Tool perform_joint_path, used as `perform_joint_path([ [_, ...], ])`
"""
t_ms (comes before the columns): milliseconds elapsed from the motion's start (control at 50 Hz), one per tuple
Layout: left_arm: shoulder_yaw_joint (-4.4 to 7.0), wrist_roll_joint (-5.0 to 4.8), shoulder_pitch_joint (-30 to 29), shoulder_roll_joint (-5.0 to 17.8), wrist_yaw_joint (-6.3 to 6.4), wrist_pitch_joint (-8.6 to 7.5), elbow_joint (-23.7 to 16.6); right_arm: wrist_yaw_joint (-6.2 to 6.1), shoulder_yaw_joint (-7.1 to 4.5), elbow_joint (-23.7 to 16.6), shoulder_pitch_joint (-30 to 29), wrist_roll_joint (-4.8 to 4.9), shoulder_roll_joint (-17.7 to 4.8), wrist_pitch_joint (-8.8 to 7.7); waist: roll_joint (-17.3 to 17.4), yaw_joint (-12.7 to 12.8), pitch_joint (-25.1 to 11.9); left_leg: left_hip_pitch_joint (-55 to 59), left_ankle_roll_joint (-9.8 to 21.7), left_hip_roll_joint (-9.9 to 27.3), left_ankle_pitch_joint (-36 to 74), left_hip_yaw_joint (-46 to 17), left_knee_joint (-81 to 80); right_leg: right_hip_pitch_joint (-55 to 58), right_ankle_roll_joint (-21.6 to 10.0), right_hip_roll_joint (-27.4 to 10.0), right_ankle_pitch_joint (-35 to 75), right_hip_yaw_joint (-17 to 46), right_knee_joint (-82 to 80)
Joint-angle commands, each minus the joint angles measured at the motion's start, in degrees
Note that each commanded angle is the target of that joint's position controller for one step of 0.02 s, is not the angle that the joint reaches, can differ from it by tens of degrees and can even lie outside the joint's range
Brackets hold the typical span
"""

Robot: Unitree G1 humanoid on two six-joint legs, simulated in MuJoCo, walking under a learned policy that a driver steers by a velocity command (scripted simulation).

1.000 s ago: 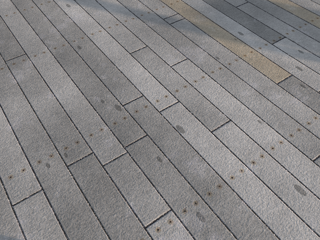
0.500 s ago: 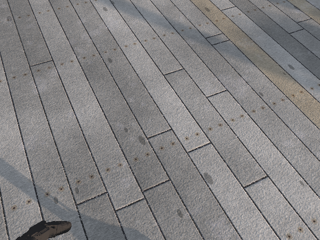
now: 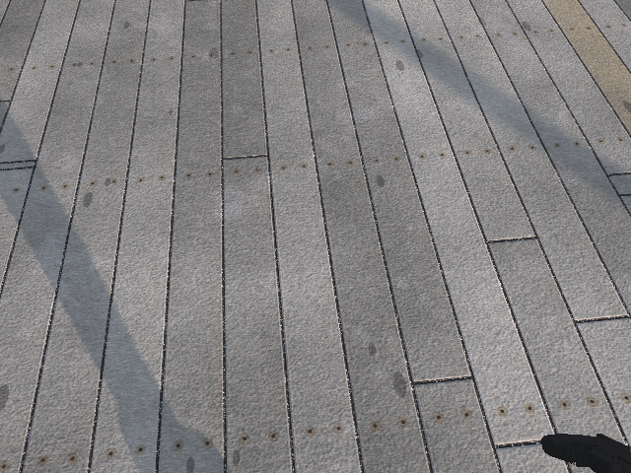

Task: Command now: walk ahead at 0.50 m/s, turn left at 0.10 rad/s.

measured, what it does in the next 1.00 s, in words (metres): walks ahead, turning right: left foot, then right foot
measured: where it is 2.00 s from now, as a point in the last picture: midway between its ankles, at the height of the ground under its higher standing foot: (450, 337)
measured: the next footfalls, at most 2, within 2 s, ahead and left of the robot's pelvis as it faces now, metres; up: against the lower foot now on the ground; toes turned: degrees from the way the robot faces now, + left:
left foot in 0.08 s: +0.21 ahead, +0.14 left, +0.00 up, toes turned +1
right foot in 0.60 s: +0.48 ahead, -0.14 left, +0.00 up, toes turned -16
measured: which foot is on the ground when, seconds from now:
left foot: up 0.00-0.06, down 0.08-0.62, up 0.64-1.00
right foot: down 0.00-0.10, up 0.12-0.58, down 0.60-1.00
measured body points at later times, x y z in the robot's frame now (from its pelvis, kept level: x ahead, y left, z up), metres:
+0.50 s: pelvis +0.27 +0.02 +0.00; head +0.29 +0.01 +0.45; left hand +0.49 +0.24 -0.10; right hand +0.26 -0.26 -0.13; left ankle +0.17 +0.14 -0.74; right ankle +0.43 -0.15 -0.70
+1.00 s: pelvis +0.55 -0.07 +0.00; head +0.57 -0.10 +0.45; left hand +0.72 +0.18 -0.10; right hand +0.65 -0.39 -0.08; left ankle +0.79 +0.00 -0.70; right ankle +0.44 -0.12 -0.74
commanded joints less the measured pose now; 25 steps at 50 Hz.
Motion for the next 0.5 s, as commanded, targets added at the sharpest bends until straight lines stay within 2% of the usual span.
perform_joint_path([
  [20, 2.49, -0.45, -1.0, 11.0, 0.44, 0.14, -1.9, 0.45, -1.56, -5.2, -3.6, 0.15, -5.1, -1.18, -7.4, -3.4, 1.2, 4.5, 2.1, -1.5, -1.3, 1.4, -3.5, -0.7, -9.3, -16.0, 23.5, 8.6, -1.5],
  [40, 2.52, -0.55, -2.0, 11.4, 0.60, 0.39, -1.8, 0.34, -2.22, -4.3, -0.4, -0.12, -6.2, -1.20, -7.2, -6.0, -0.5, 10.0, 3.2, -2.7, -1.4, 2.7, -5.4, -0.7, -8.3, -15.2, 31.0, 7.0, 2.5],
  [60, 2.16, -0.52, -2.1, 10.6, 0.74, 0.55, -1.7, -0.01, -3.43, -2.1, 6.2, -0.53, -8.2, -1.07, -6.2, -9.3, -4.7, 20.0, 4.7, -4.3, -1.0, 4.0, -6.8, -2.3, -7.0, -12.7, 38.2, 4.5, 10.6],
  [80, 1.19, 0.39, -2.6, 8.6, 0.91, 0.41, -2.6, -0.61, -4.71, 0.0, 15.7, -0.84, -11.2, -0.82, -4.0, -13.6, -11.3, 34.8, 7.3, 0.7, -0.5, -1.2, -5.1, -10.2, -4.8, -10.1, 32.6, 2.1, 23.6],
  [100, -0.80, 1.33, 2.2, 2.9, 0.67, -0.60, -4.6, -1.06, -5.98, 0.7, 21.5, -1.71, -17.4, -0.31, 9.4, -12.9, -19.2, 55.5, 16.0, 15.8, -8.2, -26.0, -7.4, -32.8, -0.4, -1.7, 8.1, -0.9, 46.5],
  [120, -0.56, 0.60, 1.7, 4.6, 0.43, -1.62, -3.6, -0.96, -5.02, 1.1, 22.7, -0.95, -13.6, -0.14, 11.4, -13.7, -22.3, 55.8, 18.1, 19.3, -16.1, -39.4, -14.8, -40.7, -0.7, -0.1, -16.2, 7.0, 55.6],
  [140, 0.78, -1.10, -2.5, 8.9, 0.06, -2.00, -4.8, -0.88, -3.91, 1.1, 19.1, -0.74, -10.8, -0.35, 7.3, -13.3, -13.2, 48.8, 15.4, 17.7, -19.1, -31.9, -16.1, -45.4, -1.5, -3.3, -13.3, 8.3, 59.0],
  [160, 0.76, -1.37, -5.7, 8.7, 0.05, -1.93, -5.5, -0.84, -3.29, 0.9, 15.4, -0.73, -9.0, -0.52, 4.7, -11.8, -8.0, 41.2, 13.6, 15.3, -16.7, -24.3, -17.5, -44.8, -1.9, -5.8, -8.2, 7.0, 57.2],
  [180, 0.82, -0.08, -7.4, 7.8, 0.20, -1.61, -5.4, -0.51, -2.70, 1.0, 12.9, -1.19, -7.2, -0.84, 2.3, -10.4, -3.9, 34.1, 11.8, 12.4, -9.2, -17.5, -19.0, -42.2, -1.9, -7.4, -4.9, 6.7, 53.6],
  [200, 0.97, -0.04, -5.9, 7.0, 0.29, -0.87, -5.4, -0.47, -2.68, 1.3, 10.4, -1.59, -6.9, -1.28, 5.7, -7.8, -3.3, 29.2, 12.3, 11.9, -8.9, -15.5, -21.6, -39.1, -1.3, -8.9, -1.8, 7.0, 51.5],
  [260, 0.72, -0.31, -4.4, 4.3, 0.72, 1.45, -4.1, -0.49, -2.78, 2.6, 8.0, -1.87, -5.8, -2.81, 3.4, -5.7, -0.8, 22.4, 11.9, 10.1, -4.2, -7.4, -26.4, -35.7, 0.3, -8.9, 3.4, 7.9, 49.5],
  [280, 0.79, -0.03, -5.8, 4.2, 0.81, 1.63, -4.6, -0.58, -2.90, 3.4, 9.0, -1.87, -5.8, -3.22, 2.6, -6.2, 0.5, 22.4, 11.6, 9.8, 1.1, -4.6, -26.4, -37.4, 0.6, -8.7, 5.5, 8.7, 47.5],
  [300, 0.60, 0.08, -7.0, 3.4, 0.75, 1.58, -5.5, -0.85, -3.37, 4.1, 9.1, -2.06, -7.6, -3.28, 3.2, -5.7, 0.7, 23.4, 12.0, 11.0, 1.8, -3.7, -27.0, -39.0, 1.1, -8.8, 8.8, 9.2, 44.2],
  [360, 0.64, 0.22, -10.4, 3.1, 0.03, 1.21, -6.1, -1.52, -3.47, 5.4, 9.7, -2.20, -7.9, -3.19, 0.2, -6.8, 0.5, 26.2, 10.2, 9.3, 5.4, 2.8, -27.3, -39.0, 0.6, -7.7, 18.5, 8.4, 35.3],
  [400, -0.16, 0.48, -14.8, 1.8, -0.85, 0.97, -7.6, -1.88, -3.82, 6.2, 10.4, -1.64, -9.1, -2.97, 0.4, -8.6, 2.6, 25.8, 9.9, 10.0, 6.3, 6.0, -28.0, -37.2, 0.5, -7.8, 22.1, 5.5, 28.6],
  [460, -0.28, 0.40, -20.9, 2.0, -1.77, 0.90, -10.3, -2.23, -4.08, 8.5, 14.6, -0.91, -9.4, -2.01, -1.1, -11.3, 4.3, 32.5, 8.4, 10.4, 8.0, 9.0, -26.4, -39.3, -1.1, -6.4, 21.8, 3.2, 22.7],
  [500, -0.29, 0.29, -22.4, 2.1, -2.40, 1.05, -12.2, -2.33, -4.59, 9.5, 15.3, -0.33, -10.8, -1.10, 0.1, -11.0, 4.3, 36.6, 7.9, 12.5, 10.7, 9.1, -24.1, -39.9, -2.5, -6.4, 17.4, 2.3, 21.0],
])
Keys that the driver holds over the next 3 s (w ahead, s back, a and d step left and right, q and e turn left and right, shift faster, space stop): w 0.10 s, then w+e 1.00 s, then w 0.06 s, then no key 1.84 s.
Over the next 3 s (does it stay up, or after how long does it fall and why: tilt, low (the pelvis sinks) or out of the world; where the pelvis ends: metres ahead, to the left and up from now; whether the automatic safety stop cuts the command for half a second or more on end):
stays up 0.81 -0.18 0.00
